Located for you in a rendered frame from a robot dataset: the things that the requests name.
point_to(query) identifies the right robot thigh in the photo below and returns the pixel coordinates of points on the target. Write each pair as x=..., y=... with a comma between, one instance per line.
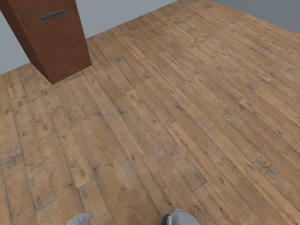
x=182, y=218

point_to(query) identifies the drawer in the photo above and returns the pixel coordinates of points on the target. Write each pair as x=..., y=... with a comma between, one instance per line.
x=31, y=20

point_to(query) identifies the cabinet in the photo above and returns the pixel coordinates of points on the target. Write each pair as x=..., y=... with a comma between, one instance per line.
x=57, y=50

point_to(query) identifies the handle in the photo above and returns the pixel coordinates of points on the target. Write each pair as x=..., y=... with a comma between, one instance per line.
x=54, y=14

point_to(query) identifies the robot right shin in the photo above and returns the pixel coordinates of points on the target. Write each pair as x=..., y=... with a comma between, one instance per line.
x=178, y=210

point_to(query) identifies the left robot hand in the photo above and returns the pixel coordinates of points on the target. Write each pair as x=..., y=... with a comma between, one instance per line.
x=79, y=219

